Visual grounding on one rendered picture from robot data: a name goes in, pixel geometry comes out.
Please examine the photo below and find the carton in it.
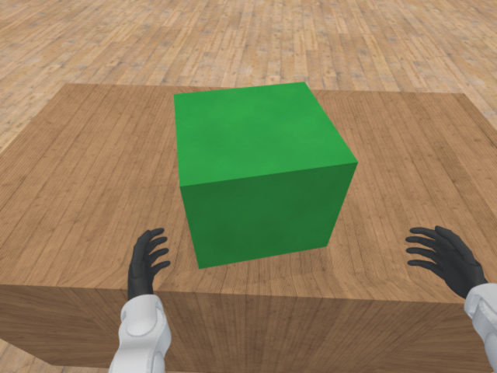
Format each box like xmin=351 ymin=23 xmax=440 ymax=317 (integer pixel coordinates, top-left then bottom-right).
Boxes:
xmin=174 ymin=82 xmax=358 ymax=269

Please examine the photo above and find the right robot forearm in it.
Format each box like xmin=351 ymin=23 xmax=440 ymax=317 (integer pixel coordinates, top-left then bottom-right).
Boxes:
xmin=464 ymin=283 xmax=497 ymax=373

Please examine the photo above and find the robot right hand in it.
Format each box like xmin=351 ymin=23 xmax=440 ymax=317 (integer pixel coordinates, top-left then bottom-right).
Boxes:
xmin=405 ymin=225 xmax=488 ymax=299

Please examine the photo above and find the left robot forearm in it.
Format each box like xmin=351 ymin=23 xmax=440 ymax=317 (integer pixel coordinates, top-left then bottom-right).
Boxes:
xmin=108 ymin=295 xmax=172 ymax=373

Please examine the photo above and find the pedestal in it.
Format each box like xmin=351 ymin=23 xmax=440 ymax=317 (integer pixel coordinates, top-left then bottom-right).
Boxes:
xmin=0 ymin=83 xmax=497 ymax=373

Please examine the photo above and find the robot left hand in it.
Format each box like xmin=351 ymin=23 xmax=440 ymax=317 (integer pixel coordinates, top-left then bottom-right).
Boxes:
xmin=127 ymin=228 xmax=171 ymax=301

